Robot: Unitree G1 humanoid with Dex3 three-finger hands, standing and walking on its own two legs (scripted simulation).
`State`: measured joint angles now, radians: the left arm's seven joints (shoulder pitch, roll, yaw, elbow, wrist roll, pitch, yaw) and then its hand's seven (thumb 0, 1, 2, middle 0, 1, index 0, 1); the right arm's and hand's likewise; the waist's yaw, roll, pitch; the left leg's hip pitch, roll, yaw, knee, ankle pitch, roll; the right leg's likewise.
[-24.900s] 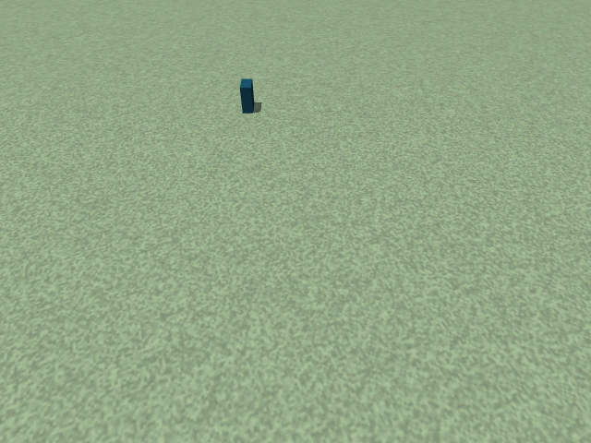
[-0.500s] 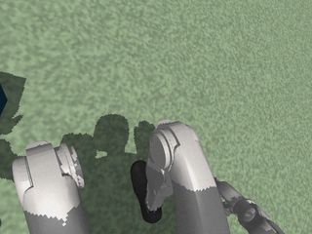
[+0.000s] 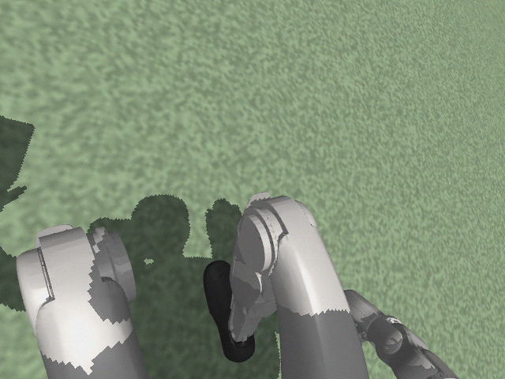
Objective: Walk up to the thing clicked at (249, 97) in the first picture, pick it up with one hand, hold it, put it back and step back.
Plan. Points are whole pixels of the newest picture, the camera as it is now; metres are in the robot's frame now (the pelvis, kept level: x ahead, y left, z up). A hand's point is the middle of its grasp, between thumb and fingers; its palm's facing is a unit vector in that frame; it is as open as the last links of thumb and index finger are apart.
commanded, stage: open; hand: left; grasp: from the side
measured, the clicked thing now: out of the picture +0.45 +0.32 -0.19
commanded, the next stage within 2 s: withdraw in 0.30 s
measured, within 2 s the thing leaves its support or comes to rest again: rests again in 0.84 s
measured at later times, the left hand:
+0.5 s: hand out of the picture +0.43 +0.35 -0.14, palm faces +0.56 -0.83 -0.02, open 15.6 cm
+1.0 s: hand out of the picture +0.40 +0.41 -0.07, palm faces +0.53 -0.84 -0.08, open 16.5 cm
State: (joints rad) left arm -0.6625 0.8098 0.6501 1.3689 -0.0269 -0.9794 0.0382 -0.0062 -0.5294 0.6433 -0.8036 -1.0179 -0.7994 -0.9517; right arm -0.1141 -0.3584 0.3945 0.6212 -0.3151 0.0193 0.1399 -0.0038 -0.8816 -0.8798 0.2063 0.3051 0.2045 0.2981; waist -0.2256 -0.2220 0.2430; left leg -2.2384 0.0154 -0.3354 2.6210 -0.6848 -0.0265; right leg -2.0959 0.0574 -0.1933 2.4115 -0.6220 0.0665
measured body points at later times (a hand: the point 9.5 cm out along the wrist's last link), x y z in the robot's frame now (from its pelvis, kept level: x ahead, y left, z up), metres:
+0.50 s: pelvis +0.00 +0.00 +0.00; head +0.22 +0.17 +0.35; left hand +0.39 +0.39 -0.14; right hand +0.16 -0.25 -0.05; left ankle +0.08 +0.13 -0.25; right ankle +0.14 -0.13 -0.25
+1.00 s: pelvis +0.00 +0.00 +0.02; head +0.20 +0.15 +0.39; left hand +0.36 +0.45 -0.06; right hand +0.17 -0.25 -0.05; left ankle +0.08 +0.13 -0.25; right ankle +0.14 -0.12 -0.25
